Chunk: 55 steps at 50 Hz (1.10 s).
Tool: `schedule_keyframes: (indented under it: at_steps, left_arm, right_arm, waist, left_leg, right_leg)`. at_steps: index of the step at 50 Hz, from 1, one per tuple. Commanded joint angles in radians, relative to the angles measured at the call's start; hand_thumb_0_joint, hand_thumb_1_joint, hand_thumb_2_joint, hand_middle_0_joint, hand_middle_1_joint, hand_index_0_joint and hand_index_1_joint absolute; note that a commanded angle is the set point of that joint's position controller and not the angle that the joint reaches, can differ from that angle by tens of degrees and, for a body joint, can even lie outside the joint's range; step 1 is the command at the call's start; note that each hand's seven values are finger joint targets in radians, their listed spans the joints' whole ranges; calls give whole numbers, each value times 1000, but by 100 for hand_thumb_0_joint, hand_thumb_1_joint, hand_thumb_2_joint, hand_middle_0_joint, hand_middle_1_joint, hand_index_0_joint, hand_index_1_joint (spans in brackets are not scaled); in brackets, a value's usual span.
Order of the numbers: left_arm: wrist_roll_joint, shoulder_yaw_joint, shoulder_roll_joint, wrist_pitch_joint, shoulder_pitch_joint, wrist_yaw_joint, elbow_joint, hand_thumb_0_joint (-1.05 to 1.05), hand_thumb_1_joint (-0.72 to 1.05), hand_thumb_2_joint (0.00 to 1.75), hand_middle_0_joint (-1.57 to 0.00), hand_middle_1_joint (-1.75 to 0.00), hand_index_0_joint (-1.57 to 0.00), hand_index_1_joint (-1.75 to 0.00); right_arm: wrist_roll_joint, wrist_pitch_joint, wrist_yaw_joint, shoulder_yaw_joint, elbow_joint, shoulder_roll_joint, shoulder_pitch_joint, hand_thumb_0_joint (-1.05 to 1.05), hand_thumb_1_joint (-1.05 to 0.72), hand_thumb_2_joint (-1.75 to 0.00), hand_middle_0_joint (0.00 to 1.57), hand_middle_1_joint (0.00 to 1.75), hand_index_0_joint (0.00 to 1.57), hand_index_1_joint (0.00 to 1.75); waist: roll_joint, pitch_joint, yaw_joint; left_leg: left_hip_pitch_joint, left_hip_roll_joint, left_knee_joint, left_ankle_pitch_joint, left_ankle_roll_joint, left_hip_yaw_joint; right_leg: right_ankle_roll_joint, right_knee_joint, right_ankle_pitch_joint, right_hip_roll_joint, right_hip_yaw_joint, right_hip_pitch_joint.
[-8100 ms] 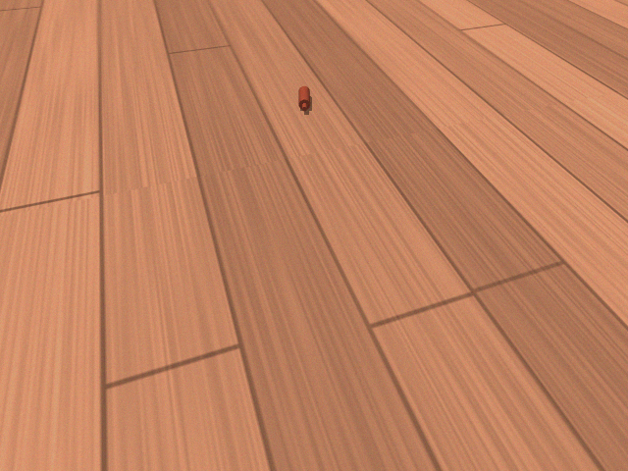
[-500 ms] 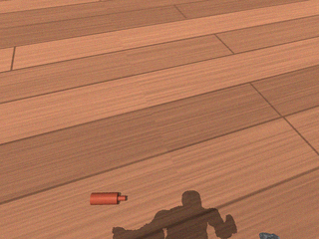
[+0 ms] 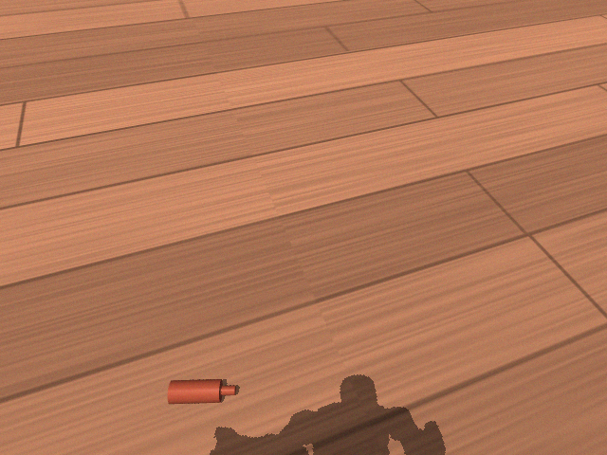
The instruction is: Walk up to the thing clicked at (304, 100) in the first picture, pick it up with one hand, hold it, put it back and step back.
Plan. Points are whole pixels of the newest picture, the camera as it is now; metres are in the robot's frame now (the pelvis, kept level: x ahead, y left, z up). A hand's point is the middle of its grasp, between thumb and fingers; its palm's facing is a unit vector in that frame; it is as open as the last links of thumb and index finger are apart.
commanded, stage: walk up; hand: left
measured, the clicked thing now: (203, 391) +0.45 +0.27 -0.75
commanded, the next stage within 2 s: stand in 0.44 s
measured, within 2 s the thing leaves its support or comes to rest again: neither
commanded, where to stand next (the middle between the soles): +0.06 -0.02 m, yaw +0 degrees
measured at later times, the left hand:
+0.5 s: hand out of the picture +0.08 +0.25 -0.16, palm faces +0.00 -0.95 -0.32, open 7.4 cm
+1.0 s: hand out of the picture +0.10 +0.25 -0.15, palm faces -0.01 -0.94 -0.34, open 7.4 cm
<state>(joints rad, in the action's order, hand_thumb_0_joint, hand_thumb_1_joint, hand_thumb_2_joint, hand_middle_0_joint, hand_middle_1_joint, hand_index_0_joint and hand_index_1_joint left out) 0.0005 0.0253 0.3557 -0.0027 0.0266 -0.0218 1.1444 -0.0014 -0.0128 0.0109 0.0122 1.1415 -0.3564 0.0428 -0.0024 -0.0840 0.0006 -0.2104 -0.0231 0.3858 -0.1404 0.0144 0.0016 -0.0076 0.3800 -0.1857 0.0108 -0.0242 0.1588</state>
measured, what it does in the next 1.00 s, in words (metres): stands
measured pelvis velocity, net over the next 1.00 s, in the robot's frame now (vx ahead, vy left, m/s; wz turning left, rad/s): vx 0.03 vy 0.00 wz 0.01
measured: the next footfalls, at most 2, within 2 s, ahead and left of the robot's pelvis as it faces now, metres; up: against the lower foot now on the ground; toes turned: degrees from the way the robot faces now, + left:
none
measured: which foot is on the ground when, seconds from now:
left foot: down 0.00-1.00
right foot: down 0.00-1.00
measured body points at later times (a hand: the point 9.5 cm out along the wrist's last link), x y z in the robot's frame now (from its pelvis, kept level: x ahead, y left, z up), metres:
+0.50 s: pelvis +0.01 +0.00 +0.00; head +0.02 +0.01 +0.45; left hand +0.08 +0.30 -0.14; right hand +0.10 -0.30 -0.13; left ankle +0.04 +0.13 -0.74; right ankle +0.01 -0.12 -0.74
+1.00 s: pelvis +0.03 +0.00 +0.00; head +0.04 +0.00 +0.45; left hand +0.10 +0.30 -0.13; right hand +0.11 -0.30 -0.13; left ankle +0.04 +0.13 -0.74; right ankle +0.01 -0.12 -0.74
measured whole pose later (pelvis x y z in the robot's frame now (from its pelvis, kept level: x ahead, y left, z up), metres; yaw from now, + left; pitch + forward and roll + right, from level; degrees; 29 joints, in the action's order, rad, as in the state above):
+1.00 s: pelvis +0.03 +0.00 +0.00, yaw +1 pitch -2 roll +0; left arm 0.01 0.01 0.35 -0.02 0.10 -0.01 1.15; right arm 0.01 -0.01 0.01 0.01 1.15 -0.35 0.08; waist 0.01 -0.06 0.00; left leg -0.15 -0.02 0.33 -0.15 0.02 0.01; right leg -0.01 0.32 -0.20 0.01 -0.03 0.09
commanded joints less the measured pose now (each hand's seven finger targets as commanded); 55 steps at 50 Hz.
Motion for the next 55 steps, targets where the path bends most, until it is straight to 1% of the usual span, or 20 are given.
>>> schedule_keyframes:
  at_steps: [1,8,9,13,14,18,21,22,24,27,29,30,36,38,42,44,46,48,51,55]
  left_arm:
    - [0,35,204,-11,-31,15,-58,0,90,90,-20,-30,-20,-30]
    - [-2,33,197,-10,-25,14,-52,0,90,90,-20,-30,-20,-30]
    - [-1,33,195,-11,-8,14,-49,0,90,90,-20,-30,-20,-30]
    - [-1,34,199,-15,-9,16,-50,0,90,90,-20,-30,-20,-30]
    - [0,33,200,-15,-15,17,-51,0,90,90,-20,-30,-20,-30]
    - [-1,32,195,-14,-5,18,-43,0,90,90,-20,-30,-20,-30]
    - [2,33,194,-15,-3,17,-44,0,90,90,-20,-30,-20,-30]
    - [12,25,182,-20,14,16,-41,0,90,90,-20,-30,-20,-30]
    - [11,25,185,-24,18,18,-38,0,90,90,-20,-30,-20,-30]
    - [12,23,194,-31,19,21,-45,0,90,90,-20,-30,-20,-30]
    - [11,22,194,-34,18,23,-45,0,90,90,-20,-30,-20,-30]
    - [10,22,193,-32,21,22,-45,0,90,90,-20,-30,-20,-30]
    - [10,23,198,-31,32,24,-51,0,90,90,-20,-30,-20,-30]
    - [10,21,193,-34,35,25,-56,0,90,90,-20,-30,-20,-30]
    - [11,23,198,-36,29,27,-58,0,90,90,-20,-30,-20,-30]
    - [6,23,199,-37,41,27,-56,0,90,90,-20,-30,-20,-30]
    - [7,23,197,-35,33,26,-59,0,90,90,-20,-30,-20,-30]
    - [6,22,195,-33,27,26,-60,0,90,90,-20,-30,-20,-30]
    - [6,24,200,-30,29,27,-55,0,90,90,-20,-30,-20,-30]
    - [7,23,196,-29,31,27,-56,0,90,90,-20,-30,-20,-30]
  right_arm:
    - [1,-28,-13,-46,-65,-219,-67,0,-90,-90,20,30,20,30]
    - [4,-28,-13,-46,-57,-217,-46,0,-90,-90,20,30,20,30]
    - [3,-28,-13,-47,-60,-216,-53,0,-90,-90,20,30,20,30]
    - [1,-27,-12,-46,-61,-210,-41,0,-90,-90,20,30,20,30]
    - [2,-27,-14,-48,-57,-212,-38,0,-90,-90,20,30,20,30]
    - [1,-22,-13,-48,-57,-205,-47,0,-90,-90,20,30,20,30]
    - [3,-21,-12,-49,-54,-208,-38,0,-90,-90,20,30,20,30]
    - [19,-23,-13,-47,-47,-199,-28,0,-90,-90,20,30,20,30]
    - [20,-22,-12,-47,-49,-201,-38,0,-90,-90,20,30,20,30]
    - [16,-22,-12,-50,-55,-199,-44,0,-90,-90,20,30,20,30]
    - [16,-22,-10,-50,-50,-196,-34,0,-90,-90,20,30,20,30]
    - [15,-22,-10,-51,-47,-201,-22,0,-90,-90,20,30,20,30]
    - [15,-20,-9,-50,-52,-200,-27,0,-90,-90,20,30,20,30]
    - [16,-20,-9,-51,-54,-201,-34,0,-90,-90,20,30,20,30]
    - [14,-22,-11,-49,-52,-199,-16,0,-90,-90,20,30,20,30]
    - [13,-22,-12,-48,-48,-201,-18,0,-90,-90,20,30,20,30]
    - [12,-23,-14,-46,-46,-202,-10,0,-90,-90,20,30,20,30]
    - [12,-23,-15,-45,-46,-202,-16,0,-90,-90,20,30,20,30]
    - [12,-20,-17,-44,-45,-200,-13,0,-90,-90,20,30,20,30]
    - [11,-24,-19,-45,-45,-208,-19,0,-90,-90,20,30,20,30]
  waist:
    - [18,143,-6]
    - [34,130,0]
    - [35,139,-7]
    - [17,152,0]
    - [12,154,3]
    - [21,113,4]
    - [15,130,6]
    - [46,155,6]
    - [55,125,2]
    - [4,136,3]
    - [2,115,8]
    - [3,103,13]
    - [8,96,6]
    - [10,105,2]
    - [-4,135,9]
    - [9,143,3]
    - [8,136,5]
    - [14,142,3]
    - [6,131,1]
    - [12,146,-3]
  left_leg:
    - [15,-113,-90,-11,-32,113]
    - [-6,-116,-122,-52,-28,134]
    - [17,-120,-117,-35,-31,133]
    - [50,-112,-83,47,-28,110]
    - [43,-110,-86,43,-28,107]
    - [28,-108,-104,-18,-28,118]
    - [35,-109,-106,-33,-30,116]
    - [57,-112,-127,-51,-25,119]
    - [28,-111,-139,-84,-25,127]
    - [86,-107,-97,30,-30,107]
    - [78,-105,-100,26,-28,110]
    - [72,-101,-109,-13,-24,111]
    - [59,-103,-118,-18,-23,116]
    - [65,-101,-106,13,-24,110]
    - [81,-107,-91,112,-26,103]
    - [101,-108,-86,157,-26,101]
    - [89,-106,-93,145,-24,98]
    - [96,-113,-93,179,-23,103]
    - [90,-110,-101,149,-21,101]
    - [121,-116,-92,199,-22,97]
  right_leg:
    - [32,-71,29,116,95,-46]
    - [29,-71,15,109,91,-52]
    - [30,-75,16,109,89,-46]
    - [28,-83,66,118,97,-45]
    - [27,-85,79,118,98,-50]
    - [24,-95,27,115,97,-21]
    - [27,-99,28,116,98,-32]
    - [25,-99,6,118,96,-41]
    - [20,-100,-6,116,95,-38]
    - [20,-116,27,126,100,-12]
    - [19,-121,8,127,102,-8]
    - [19,-126,-21,122,102,7]
    - [20,-118,-17,122,95,-10]
    - [18,-123,1,125,96,-16]
    - [17,-112,96,130,91,-61]
    - [17,-108,138,132,89,-69]
    - [16,-112,135,129,88,-77]
    - [17,-104,152,130,84,-89]
    - [15,-111,123,129,83,-90]
    - [18,-111,167,134,85,-93]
